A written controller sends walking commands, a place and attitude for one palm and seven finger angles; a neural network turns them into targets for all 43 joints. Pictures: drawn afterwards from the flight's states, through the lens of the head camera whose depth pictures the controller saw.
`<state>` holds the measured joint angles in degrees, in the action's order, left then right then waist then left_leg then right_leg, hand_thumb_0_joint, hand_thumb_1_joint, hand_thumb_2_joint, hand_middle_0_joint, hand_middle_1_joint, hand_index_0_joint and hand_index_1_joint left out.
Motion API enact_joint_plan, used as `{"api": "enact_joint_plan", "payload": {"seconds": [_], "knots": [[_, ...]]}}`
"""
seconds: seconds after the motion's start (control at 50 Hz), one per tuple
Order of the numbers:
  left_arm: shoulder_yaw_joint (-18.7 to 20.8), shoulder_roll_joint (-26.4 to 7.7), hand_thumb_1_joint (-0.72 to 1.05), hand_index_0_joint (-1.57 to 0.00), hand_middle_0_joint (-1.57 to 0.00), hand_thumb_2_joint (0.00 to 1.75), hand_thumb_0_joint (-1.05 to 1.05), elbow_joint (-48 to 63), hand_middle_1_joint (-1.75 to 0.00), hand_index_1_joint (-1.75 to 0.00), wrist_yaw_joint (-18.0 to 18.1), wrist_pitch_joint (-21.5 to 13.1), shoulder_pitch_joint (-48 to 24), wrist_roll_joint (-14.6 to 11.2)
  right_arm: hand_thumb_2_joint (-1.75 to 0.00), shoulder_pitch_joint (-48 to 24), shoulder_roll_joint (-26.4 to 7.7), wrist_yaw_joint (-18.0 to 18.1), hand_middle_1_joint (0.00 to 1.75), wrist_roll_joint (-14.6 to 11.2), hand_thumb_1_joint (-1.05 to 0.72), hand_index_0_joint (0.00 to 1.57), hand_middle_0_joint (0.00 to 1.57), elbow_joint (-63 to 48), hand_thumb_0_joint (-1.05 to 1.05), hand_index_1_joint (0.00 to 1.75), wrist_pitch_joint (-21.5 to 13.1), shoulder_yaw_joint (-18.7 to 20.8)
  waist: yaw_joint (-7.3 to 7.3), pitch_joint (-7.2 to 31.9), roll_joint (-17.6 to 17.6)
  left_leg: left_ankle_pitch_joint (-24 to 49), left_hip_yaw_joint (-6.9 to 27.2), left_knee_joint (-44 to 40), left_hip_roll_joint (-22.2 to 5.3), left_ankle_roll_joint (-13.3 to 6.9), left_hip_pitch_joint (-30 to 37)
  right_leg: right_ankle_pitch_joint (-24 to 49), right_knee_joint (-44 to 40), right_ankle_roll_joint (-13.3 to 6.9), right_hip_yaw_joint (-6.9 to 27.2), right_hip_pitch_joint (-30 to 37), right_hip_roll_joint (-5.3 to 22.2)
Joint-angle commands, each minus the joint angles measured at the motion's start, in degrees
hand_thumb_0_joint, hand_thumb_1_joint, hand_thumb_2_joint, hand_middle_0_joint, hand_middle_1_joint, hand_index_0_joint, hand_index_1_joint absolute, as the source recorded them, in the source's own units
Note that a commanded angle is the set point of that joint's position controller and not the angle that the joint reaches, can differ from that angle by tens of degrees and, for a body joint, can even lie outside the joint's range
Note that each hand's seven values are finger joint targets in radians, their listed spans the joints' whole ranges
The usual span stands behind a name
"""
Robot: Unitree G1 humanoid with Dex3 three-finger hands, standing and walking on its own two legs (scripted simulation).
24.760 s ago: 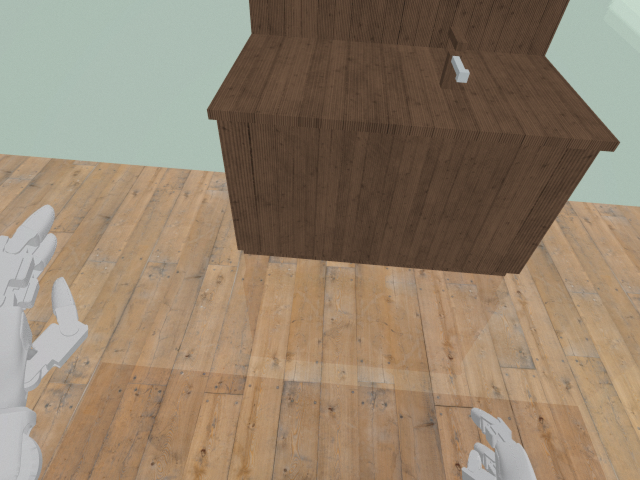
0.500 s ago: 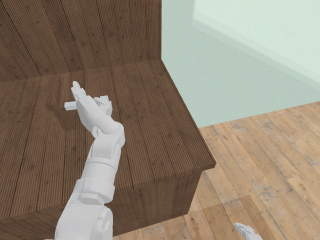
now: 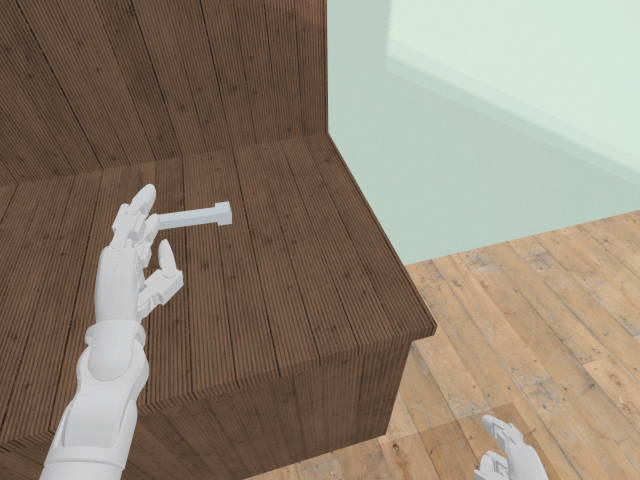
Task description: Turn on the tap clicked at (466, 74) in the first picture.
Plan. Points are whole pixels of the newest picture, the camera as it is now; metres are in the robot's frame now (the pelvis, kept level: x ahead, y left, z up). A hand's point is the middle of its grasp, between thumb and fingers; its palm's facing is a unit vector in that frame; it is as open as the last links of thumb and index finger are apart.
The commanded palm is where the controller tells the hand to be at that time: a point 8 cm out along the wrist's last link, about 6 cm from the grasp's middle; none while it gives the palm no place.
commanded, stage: draw the hand back beside the body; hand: left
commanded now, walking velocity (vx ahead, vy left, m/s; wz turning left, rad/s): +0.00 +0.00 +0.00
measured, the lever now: (223, 213) +0.52 +0.22 +0.03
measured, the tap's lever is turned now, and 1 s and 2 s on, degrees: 85 85 85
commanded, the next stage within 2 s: step back with the hand held close in 0.90 s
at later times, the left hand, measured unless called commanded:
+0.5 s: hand (102, 325) +0.22 +0.24 +0.15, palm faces +0.39 -0.87 -0.29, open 7.4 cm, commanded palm +0.18 +0.28 +0.16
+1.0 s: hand (83, 343) +0.19 +0.25 +0.16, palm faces +0.44 -0.84 -0.32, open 7.4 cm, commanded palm +0.15 +0.29 +0.17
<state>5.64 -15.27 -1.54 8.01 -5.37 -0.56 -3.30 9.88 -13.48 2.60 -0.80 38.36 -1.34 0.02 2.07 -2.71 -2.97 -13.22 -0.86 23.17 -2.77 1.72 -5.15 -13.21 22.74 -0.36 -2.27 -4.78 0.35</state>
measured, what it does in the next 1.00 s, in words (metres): stands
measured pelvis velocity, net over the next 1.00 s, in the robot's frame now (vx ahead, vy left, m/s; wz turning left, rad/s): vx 0.00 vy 0.00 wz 0.02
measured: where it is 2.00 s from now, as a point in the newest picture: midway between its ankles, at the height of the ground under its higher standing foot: outside the picture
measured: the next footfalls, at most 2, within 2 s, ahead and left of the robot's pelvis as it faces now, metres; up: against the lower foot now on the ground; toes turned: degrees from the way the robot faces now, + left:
none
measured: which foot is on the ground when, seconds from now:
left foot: down 0.00-1.00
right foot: down 0.00-1.00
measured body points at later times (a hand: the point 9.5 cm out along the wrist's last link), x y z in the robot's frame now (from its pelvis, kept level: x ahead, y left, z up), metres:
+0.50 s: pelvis +0.00 +0.01 +0.00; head -0.01 -0.01 +0.45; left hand +0.19 +0.29 +0.17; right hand +0.20 -0.20 -0.09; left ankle +0.00 +0.14 -0.74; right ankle +0.00 -0.11 -0.74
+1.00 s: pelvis +0.00 +0.00 +0.00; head -0.02 -0.02 +0.45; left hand +0.17 +0.29 +0.17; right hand +0.20 -0.21 -0.08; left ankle +0.00 +0.14 -0.74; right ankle +0.00 -0.11 -0.74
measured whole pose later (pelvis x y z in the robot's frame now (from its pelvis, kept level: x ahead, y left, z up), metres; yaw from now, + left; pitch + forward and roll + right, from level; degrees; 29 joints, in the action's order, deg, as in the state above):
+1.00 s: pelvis +0.00 +0.00 +0.00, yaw +1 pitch -5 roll -1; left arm 14.6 -17.7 22.0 7.2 -6.6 24.1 -4.1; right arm 9.3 -12.5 3.4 0.1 37.0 -5.2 -0.3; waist 3.8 -2.3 -3.7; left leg -14.4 0.5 25.6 -2.6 1.6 -5.9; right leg -14.0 23.5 -0.2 -3.6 -4.1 0.5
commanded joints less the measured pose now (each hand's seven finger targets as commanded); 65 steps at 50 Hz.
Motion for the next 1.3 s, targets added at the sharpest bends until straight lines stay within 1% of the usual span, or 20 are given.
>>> {"api": "enact_joint_plan", "payload": {"seconds": [0.0, 0.04, 0.1, 0.14, 0.3, 0.44, 0.48, 0.6, 0.7, 0.72, 0.8, 0.98, 1.0, 1.02, 1.06, 1.08, 1.12, 1.16, 1.22, 1.28], "knots": [[5.55, -9.42, 0.90, -0.18, -0.18, 0.90, 0.00, 17.09, -0.24, -0.24, -0.42, -4.89, -9.75, 0.15, -0.90, -7.68, -5.06, 0.08, 0.30, 0.42, -0.90, 0.20, 0.20, -10.24, 0.00, 0.30, -3.30, 1.82, 0.15, 10.79, 1.63, 8.86, -0.36, -3.43, 1.70, -2.64, 3.02, 11.06, -3.69, -1.30, 0.23, 1.69, -0.02], [6.38, -9.70, 0.90, -0.18, -0.18, 0.90, 0.00, 19.43, -0.25, -0.25, -0.72, -4.88, -7.65, 0.04, -0.90, -7.81, -4.70, 0.06, 0.30, 0.51, -0.90, 0.20, 0.20, -10.68, 0.00, 0.30, -3.12, 1.58, 0.22, 9.63, -0.20, 8.98, -0.16, -3.65, 1.65, -2.39, 2.56, 10.82, -3.78, -1.35, 0.11, 1.54, 0.06], [8.52, -10.92, 0.90, -0.19, -0.19, 0.90, 0.00, 21.17, -0.26, -0.26, -0.85, -4.52, -4.25, -0.40, -0.90, -8.37, -4.55, 0.16, 0.30, 0.56, -0.90, 0.20, 0.20, -11.04, 0.00, 0.30, -3.02, 1.59, 0.56, 8.74, 1.98, 9.29, -0.22, -3.36, 1.41, -2.52, 1.93, 11.28, -4.09, -1.29, 0.18, 1.63, -0.03], [7.45, -9.64, 0.90, -0.19, -0.19, 0.90, 0.00, 24.21, -0.26, -0.26, -1.14, -4.56, -2.94, -0.22, -0.90, -8.29, -4.24, 0.10, 0.30, 0.56, -0.90, 0.20, 0.20, -11.33, 0.00, 0.30, -3.11, 1.32, 0.28, 7.89, -1.64, 9.50, 0.19, -3.53, 1.39, -2.11, 1.97, 10.61, -3.92, -1.50, -0.12, 1.14, 0.02], [8.46, -9.60, 0.90, -0.19, -0.19, 0.90, 0.00, 28.63, -0.29, -0.29, -0.96, -4.25, 4.53, -0.39, -0.90, -8.82, -4.73, 0.28, 0.30, 0.80, -0.90, 0.20, 0.20, -11.38, 0.00, 0.30, -4.11, 1.47, 0.60, 6.69, 1.35, 9.06, 0.91, -3.24, 1.00, -2.20, 1.67, 9.51, -4.00, -1.40, -0.34, 0.25, -0.12], [12.05, -11.48, 0.90, -0.20, -0.20, 0.90, 0.00, 34.42, -0.30, -0.30, -0.42, -4.65, 12.28, -0.22, -0.90, -8.52, -4.69, 0.30, 0.30, 0.92, -0.90, 0.20, 0.20, -10.95, 0.00, 0.30, -5.06, 1.68, 1.31, 7.49, -1.99, 11.39, 1.40, -2.40, 1.10, -1.88, 1.06, 11.00, -3.06, -1.63, -0.49, 1.33, 0.11], [13.08, -11.98, 0.90, -0.20, -0.20, 0.90, 0.00, 35.09, -0.30, -0.30, -0.33, -4.76, 14.54, -0.40, -0.90, -8.47, -4.84, 0.31, 0.30, 0.97, -0.90, 0.20, 0.20, -11.01, 0.00, 0.30, -5.33, 1.87, 1.46, 6.88, 0.16, 11.26, 1.42, -2.08, 1.05, -2.03, 0.47, 11.34, -3.01, -1.53, -0.65, 1.14, 0.12], [16.16, -13.19, 0.90, -0.20, -0.20, 0.90, 0.00, 37.44, -0.30, -0.30, -0.24, -4.90, 20.85, -0.88, -0.90, -8.29, -4.84, 0.51, 0.30, 0.85, -0.90, 0.20, 0.20, -11.15, 0.00, 0.30, -5.91, 2.21, 1.78, 5.82, -0.14, 9.85, 1.16, -1.27, 1.11, -2.37, -0.56, 10.52, -3.19, -1.28, -0.42, 0.15, 0.45], [14.10, -11.81, 0.90, -0.20, -0.20, 0.90, 0.00, 35.16, -0.30, -0.30, -0.03, -4.99, 16.86, -0.54, -0.90, -8.66, -5.20, 1.11, 0.30, 0.80, -0.90, 0.20, 0.20, -10.71, 0.00, 0.30, -6.62, 2.26, 1.05, 3.62, 1.47, 6.33, 1.37, -1.40, 1.22, -2.58, -0.56, 6.73, -3.75, -1.04, -0.54, -2.34, 0.38], [13.76, -11.78, 0.90, -0.20, -0.20, 0.90, 0.00, 36.35, -0.30, -0.30, -0.03, -5.23, 15.37, -0.43, -0.90, -8.96, -5.26, 1.22, 0.30, 0.68, -0.90, 0.20, 0.20, -10.67, 0.00, 0.30, -6.72, 2.26, 0.82, 3.82, -0.07, 5.76, 1.54, -1.70, 1.36, -2.56, -0.21, 5.97, -3.84, -1.17, -0.33, -2.46, 0.37], [14.95, -12.60, 0.90, -0.20, -0.20, 0.90, 0.00, 35.94, -0.30, -0.30, 0.26, -5.42, 17.79, -0.41, -0.90, -8.75, -5.15, 1.30, 0.30, 0.98, -0.90, 0.20, 0.20, -10.58, 0.00, 0.30, -7.20, 2.29, 1.67, 6.22, 0.92, 7.82, 1.26, -1.05, 1.59, -2.89, 0.32, 8.61, -3.29, -1.16, -0.24, -0.73, 0.64], [15.53, -12.65, 0.90, -0.20, -0.20, 0.90, 0.00, 35.57, -0.30, -0.30, -0.04, -5.26, 18.77, -0.72, -0.90, -8.78, -4.75, 1.15, 0.30, 0.85, -0.90, 0.20, 0.20, -10.70, 0.00, 0.30, -6.94, 2.11, 1.64, 4.32, -0.37, 7.45, 1.16, -1.11, 1.43, -2.64, -0.87, 8.35, -3.68, -1.19, -0.26, -1.07, 0.66], [16.23, -13.85, 0.90, -0.20, -0.20, 0.90, 0.00, 38.85, -0.30, -0.30, 0.03, -5.54, 16.51, -0.82, -0.90, -9.01, -4.76, 1.14, 0.30, 0.88, -0.90, 0.20, 0.20, -11.13, 0.00, 0.30, -7.08, 2.14, 1.74, 5.75, -0.83, 7.89, 1.15, -1.02, 1.43, -2.77, -0.11, 8.90, -3.63, -1.18, -0.06, -0.44, 0.79], [25.28, -22.77, 0.90, -0.20, -0.20, 0.90, 0.00, 43.51, -0.30, -0.30, 0.55, -8.17, 5.13, -1.55, -0.90, -8.46, -4.55, 1.38, 0.30, 0.15, -0.90, 0.20, 0.20, -14.42, 0.00, 0.30, -6.12, 0.74, 0.75, 1.21, -4.18, 6.02, 1.55, 0.53, 0.18, -3.33, -3.08, 14.10, -5.20, -0.95, 4.78, -5.23, 3.35], [19.90, -14.31, 0.90, -0.20, -0.20, 0.90, 0.00, 32.94, -0.30, -0.30, -0.91, -7.79, 19.46, -1.10, -0.90, -6.41, -4.46, 1.47, 0.30, 0.74, -0.90, 0.20, 0.20, -11.74, 0.00, 0.30, -4.96, 1.69, 0.12, 4.80, 5.00, 9.79, 1.75, 3.61, -0.34, -3.58, -2.96, 21.40, -3.82, -0.55, 4.28, -5.52, 5.47], [17.96, -12.20, 0.90, -0.20, -0.20, 0.90, 0.00, 32.36, -0.30, -0.30, -1.59, -7.43, 22.28, -0.84, -0.90, -6.24, -4.83, 1.28, 0.30, 0.69, -0.90, 0.20, 0.20, -12.45, 0.00, 0.30, -4.28, 2.11, -0.05, 6.75, 6.13, 12.98, 1.46, 4.30, -0.88, -3.67, -2.31, 24.47, -2.55, -0.29, 4.15, -5.20, 5.77], [17.09, -11.79, 0.90, -0.20, -0.20, 0.90, 0.00, 34.91, -0.30, -0.30, -1.97, -7.55, 23.57, -0.64, -0.90, -6.45, -5.35, 1.33, 0.30, 0.67, -0.90, 0.20, 0.20, -13.88, 0.00, 0.30, -3.59, 2.42, 0.05, 10.05, 1.86, 19.59, 1.44, 3.26, -1.94, -3.71, -1.70, 25.88, 0.04, 0.21, 3.03, -4.12, 5.57], [17.29, -12.18, 0.90, -0.20, -0.20, 0.90, 0.00, 35.50, -0.30, -0.30, -1.75, -7.38, 25.97, -0.62, -0.90, -6.14, -5.60, 1.48, 0.30, 0.55, -0.90, 0.20, 0.20, -14.65, 0.00, 0.30, -3.01, 2.45, 0.25, 11.34, 0.70, 21.50, 1.60, 2.78, -2.80, -3.69, -2.11, 22.47, 0.85, 0.75, 2.21, -4.83, 4.67], [19.88, -15.65, 0.90, -0.20, -0.20, 0.90, 0.00, 39.55, -0.30, -0.30, -1.07, -7.67, 25.33, -0.48, -0.90, -6.58, -6.04, 1.89, 0.30, 0.50, -0.90, 0.20, 0.20, -15.59, 0.00, 0.30, -2.53, 2.59, 0.35, 12.00, 0.21, 21.19, 2.79, 1.67, -3.05, -3.54, -3.95, 19.41, 1.76, 0.72, 2.05, -5.22, 4.23], [20.62, -16.00, 0.90, -0.20, -0.20, 0.90, 0.00, 40.95, -0.30, -0.30, -0.45, -8.05, 26.16, -0.52, -0.90, -6.37, -5.86, 2.19, 0.30, 0.40, -0.90, 0.20, 0.20, -16.34, 0.00, 0.30, -2.52, 2.64, 0.41, 11.41, -0.14, 16.56, 3.58, 0.69, -3.18, -3.50, -7.18, 14.64, 2.12, 0.93, 1.93, -5.83, 3.46]]}}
